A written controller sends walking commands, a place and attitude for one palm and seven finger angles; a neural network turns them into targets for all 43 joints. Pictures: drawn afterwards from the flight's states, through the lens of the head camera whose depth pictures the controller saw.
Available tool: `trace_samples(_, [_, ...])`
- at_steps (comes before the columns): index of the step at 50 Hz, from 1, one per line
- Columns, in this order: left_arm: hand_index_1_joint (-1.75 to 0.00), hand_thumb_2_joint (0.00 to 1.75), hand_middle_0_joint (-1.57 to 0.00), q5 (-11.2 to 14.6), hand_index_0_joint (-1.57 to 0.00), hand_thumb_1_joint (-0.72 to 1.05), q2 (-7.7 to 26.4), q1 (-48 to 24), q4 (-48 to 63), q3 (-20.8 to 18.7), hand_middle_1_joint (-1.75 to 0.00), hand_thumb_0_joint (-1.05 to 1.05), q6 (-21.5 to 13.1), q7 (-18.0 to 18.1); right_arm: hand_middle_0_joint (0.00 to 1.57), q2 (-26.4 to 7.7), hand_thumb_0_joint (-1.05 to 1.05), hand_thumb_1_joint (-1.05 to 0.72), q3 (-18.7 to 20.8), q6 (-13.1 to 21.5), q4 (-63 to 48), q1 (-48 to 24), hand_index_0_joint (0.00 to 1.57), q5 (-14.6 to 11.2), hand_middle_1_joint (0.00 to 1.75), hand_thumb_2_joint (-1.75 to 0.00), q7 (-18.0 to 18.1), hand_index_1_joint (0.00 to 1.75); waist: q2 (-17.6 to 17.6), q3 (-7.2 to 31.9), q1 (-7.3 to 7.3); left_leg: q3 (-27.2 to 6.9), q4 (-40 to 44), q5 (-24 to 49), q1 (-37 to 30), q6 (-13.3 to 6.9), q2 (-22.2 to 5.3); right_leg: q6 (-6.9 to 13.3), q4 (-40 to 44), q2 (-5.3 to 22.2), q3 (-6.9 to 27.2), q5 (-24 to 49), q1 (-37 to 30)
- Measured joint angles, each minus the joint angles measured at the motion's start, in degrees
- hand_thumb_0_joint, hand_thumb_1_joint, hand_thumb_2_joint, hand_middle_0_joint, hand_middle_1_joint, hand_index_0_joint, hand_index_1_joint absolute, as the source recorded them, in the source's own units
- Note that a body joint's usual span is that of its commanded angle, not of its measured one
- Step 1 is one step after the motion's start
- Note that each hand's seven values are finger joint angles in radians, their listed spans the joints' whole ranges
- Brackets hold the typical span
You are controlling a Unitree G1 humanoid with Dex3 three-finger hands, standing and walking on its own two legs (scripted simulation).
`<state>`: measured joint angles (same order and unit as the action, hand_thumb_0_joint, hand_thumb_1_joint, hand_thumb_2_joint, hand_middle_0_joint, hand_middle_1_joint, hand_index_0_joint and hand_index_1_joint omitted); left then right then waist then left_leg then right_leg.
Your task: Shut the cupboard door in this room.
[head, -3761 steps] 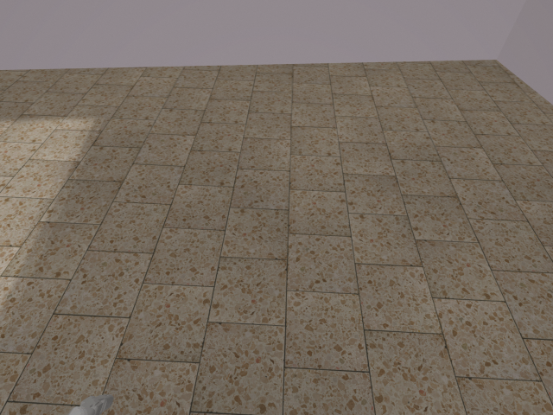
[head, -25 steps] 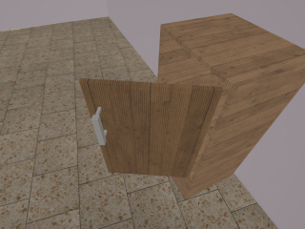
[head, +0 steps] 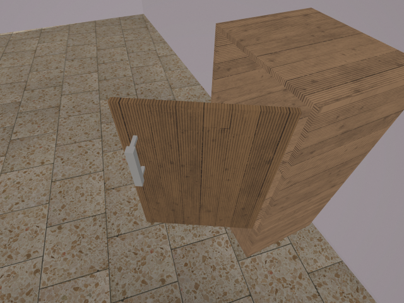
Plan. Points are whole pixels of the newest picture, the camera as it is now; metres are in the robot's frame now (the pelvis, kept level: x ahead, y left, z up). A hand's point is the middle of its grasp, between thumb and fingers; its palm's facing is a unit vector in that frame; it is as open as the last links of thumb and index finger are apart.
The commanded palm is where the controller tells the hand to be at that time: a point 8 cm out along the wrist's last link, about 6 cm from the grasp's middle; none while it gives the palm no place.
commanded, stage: raise the hand and make a fist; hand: left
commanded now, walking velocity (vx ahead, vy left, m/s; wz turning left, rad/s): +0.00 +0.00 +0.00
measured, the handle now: (137, 161) +0.45 +0.21 -0.03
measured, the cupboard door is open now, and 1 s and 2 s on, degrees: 61 61 61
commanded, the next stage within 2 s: bring the fist close to the handle in 1.84 s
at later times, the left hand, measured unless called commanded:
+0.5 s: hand out of the picture +0.12 +0.20 -0.05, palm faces +0.15 -0.99 -0.04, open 5.4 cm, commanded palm +0.12 +0.23 -0.05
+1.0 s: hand (114, 286) +0.16 +0.18 -0.05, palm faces -0.05 -1.00 +0.00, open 3.3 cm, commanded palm +0.13 +0.25 -0.04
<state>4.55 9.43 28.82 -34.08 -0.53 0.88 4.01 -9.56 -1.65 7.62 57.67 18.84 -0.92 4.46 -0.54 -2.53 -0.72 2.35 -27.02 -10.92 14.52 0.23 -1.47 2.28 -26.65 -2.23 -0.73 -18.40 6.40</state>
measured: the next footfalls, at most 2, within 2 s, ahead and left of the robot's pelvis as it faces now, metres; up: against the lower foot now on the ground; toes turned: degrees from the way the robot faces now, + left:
none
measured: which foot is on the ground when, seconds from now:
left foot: down 0.00-1.00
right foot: down 0.00-1.00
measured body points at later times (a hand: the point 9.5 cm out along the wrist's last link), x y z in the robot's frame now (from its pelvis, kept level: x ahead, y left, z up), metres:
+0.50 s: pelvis -0.05 +0.01 -0.12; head +0.01 +0.03 +0.33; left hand +0.11 +0.25 -0.04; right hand +0.21 -0.19 -0.16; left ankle +0.04 +0.12 -0.74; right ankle -0.05 -0.09 -0.74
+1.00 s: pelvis -0.05 +0.03 -0.11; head +0.01 +0.04 +0.34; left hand +0.16 +0.24 -0.05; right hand +0.13 -0.22 -0.18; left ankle +0.04 +0.12 -0.74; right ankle -0.05 -0.09 -0.74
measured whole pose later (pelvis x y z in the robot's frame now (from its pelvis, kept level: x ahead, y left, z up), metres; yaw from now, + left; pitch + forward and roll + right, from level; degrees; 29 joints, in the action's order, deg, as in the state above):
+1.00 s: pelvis -0.05 +0.03 -0.11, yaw +1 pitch +14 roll -4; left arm 13.0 12.4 25.7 5.9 -1.6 -22.5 -11.1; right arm -14.2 0.8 9.9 30.2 13.9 -2.4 3.3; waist 2.6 8.0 0.4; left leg -0.7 -70.5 -24.7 60.3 -2.2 -1.4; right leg 0.6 -70.0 -1.5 -4.3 -34.8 49.7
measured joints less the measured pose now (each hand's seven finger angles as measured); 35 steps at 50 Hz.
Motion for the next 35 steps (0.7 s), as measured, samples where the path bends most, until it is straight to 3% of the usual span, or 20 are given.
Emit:
trace_samples(3, [-0.31,0.89,-0.22,3.76,-0.22,0.96,2.34,0.02,16.40,-0.17,-0.32,0.04,-4.03,2.23,0.21,-2.61,0.01,-0.92,0.54,6.15,-5.04,0.58,0.20,-1.81,0.30,-0.90,0.12,0.30,1.71,2.13,1.49,-1.10,-3.25,-0.55,3.34,-0.46,1.28,-0.35,-4.57,1.19,-1.36,-2.27,3.21])
trace_samples(6, [-0.34,0.89,-0.24,4.83,-0.24,0.96,1.81,-6.51,22.17,-0.43,-0.35,0.03,-12.29,0.88,0.21,-5.37,0.01,-0.92,1.71,9.61,-10.18,-2.43,0.20,-1.25,0.30,-0.90,-0.69,0.30,4.00,4.89,3.61,-2.30,-10.24,-2.21,11.42,-0.98,2.16,-0.83,-12.18,2.10,-2.82,-5.04,10.85])
trace_samples(8, [-0.37,0.90,-0.26,5.98,-0.26,0.95,0.43,-11.08,22.35,-0.89,-0.38,0.02,-19.60,-2.79,0.21,-5.95,0.01,-0.92,2.84,10.98,-13.29,-5.14,0.20,-0.28,0.29,-0.90,-1.89,0.30,3.93,7.41,3.76,-1.87,-16.20,-3.98,18.69,-0.95,2.18,-0.87,-19.30,2.41,-2.47,-7.51,18.63])
trace_samples(11, [-0.42,0.90,-0.30,8.71,-0.31,0.94,-2.04,-13.10,22.42,-0.96,-0.42,0.01,-29.80,-12.76,0.20,-5.25,0.01,-0.91,4.00,10.61,-17.85,-8.14,0.20,0.49,0.29,-0.90,-4.31,0.30,0.86,10.38,2.88,-0.46,-24.64,-7.05,27.88,-0.75,1.56,-0.47,-29.14,2.23,-1.08,-11.00,28.74])
trace_samples(13, [-0.45,0.89,-0.33,9.09,-0.34,0.93,-3.32,-11.30,22.64,-0.70,-0.46,0.01,-33.16,-18.45,0.20,-4.79,0.01,-0.91,4.52,9.09,-21.30,-9.04,0.20,0.50,0.29,-0.90,-5.31,0.30,-1.44,11.36,2.31,-0.11,-29.83,-9.23,32.37,-0.83,1.27,-0.35,-34.62,2.11,-0.74,-13.42,33.29])
trace_samples(16, [-0.51,0.89,-0.39,7.78,-0.40,0.92,-3.25,-5.63,24.17,-0.77,-0.51,0.00,-30.66,-20.14,0.20,-4.57,0.01,-0.91,5.21,5.97,-26.22,-9.86,0.20,0.14,0.29,-0.90,-5.41,0.30,-2.84,11.20,1.08,-0.76,-36.29,-12.05,36.79,-0.67,0.94,-0.05,-40.38,1.84,-1.41,-16.27,36.95])
trace_samples(20, [-0.59,0.89,-0.47,6.36,-0.47,0.90,0.13,2.42,29.62,-1.87,-0.59,0.01,-26.54,-14.18,0.20,-4.31,0.01,-0.91,4.99,3.92,-30.29,-10.83,0.20,0.20,0.29,-0.90,-4.72,0.30,-1.37,10.30,-0.85,-2.95,-42.01,-14.21,41.35,-0.56,0.53,0.27,-44.08,1.17,-3.56,-18.13,39.78])
trace_samples(24, [-0.66,0.90,-0.54,8.31,-0.54,0.90,2.97,4.37,39.47,-2.92,-0.67,0.02,-31.58,-11.21,0.20,-3.83,0.01,-0.91,3.13,5.38,-29.89,-11.56,0.20,0.53,0.29,-0.90,-3.75,0.30,1.52,10.12,-2.62,-5.35,-45.80,-14.91,45.76,-0.54,0.41,0.33,-46.01,0.64,-5.89,-18.64,42.53])
trace_samples(26, [-0.70,0.90,-0.57,9.59,-0.58,0.90,2.62,1.58,43.14,-2.32,-0.71,0.02,-34.11,-12.74,0.20,-3.57,0.01,-0.91,1.78,6.08,-28.86,-11.96,0.20,0.55,0.29,-0.90,-3.35,0.30,3.24,10.08,-2.97,-6.14,-47.18,-14.94,47.58,-0.73,0.43,0.19,-46.73,0.50,-6.66,-18.61,43.78])
trace_samples(28, [-0.74,0.90,-0.60,9.81,-0.61,0.91,1.71,-2.40,44.71,-1.10,-0.75,0.02,-33.78,-15.24,0.21,-2.72,0.01,-0.91,0.61,5.90,-28.08,-11.94,0.20,0.27,0.30,-0.90,-2.99,0.30,4.41,10.22,-2.81,-6.25,-47.93,-14.85,48.96,-0.92,0.29,-0.05,-47.25,0.37,-6.74,-18.41,45.05])
trace_samples(30, [-0.78,0.90,-0.64,8.99,-0.65,0.91,1.06,-5.86,43.90,0.34,-0.79,0.01,-29.53,-17.63,0.21,-1.42,0.01,-0.91,-0.17,4.65,-27.86,-11.10,0.20,-0.48,0.30,-0.90,-2.68,0.30,4.73,10.34,-2.20,-5.66,-47.68,-14.59,49.43,-1.12,0.09,-0.31,-47.22,0.32,-6.14,-18.01,45.87])
trace_samples(32, [-0.82,0.90,-0.68,8.00,-0.68,0.91,0.97,-7.76,41.77,1.52,-0.83,0.01,-22.19,-18.96,0.21,-0.33,0.01,-0.90,-0.62,2.62,-28.16,-9.47,0.20,-1.37,0.30,-0.90,-2.40,0.30,4.61,10.21,-1.27,-4.69,-46.38,-14.18,48.58,-1.40,0.02,-0.61,-46.37,0.45,-5.18,-17.47,45.57])
trace_samples(35, [-0.88,0.90,-0.73,7.51,-0.74,0.90,1.40,-6.32,39.88,1.34,-0.89,0.01,-12.75,-17.07,0.21,0.59,0.01,-0.90,-0.56,-0.05,-28.60,-6.39,0.20,-1.77,0.30,-0.90,-1.84,0.30,3.91,10.15,0.04,-3.02,-43.36,-13.65,45.65,-1.82,-0.22,-1.03,-43.91,0.48,-3.48,-16.51,43.60])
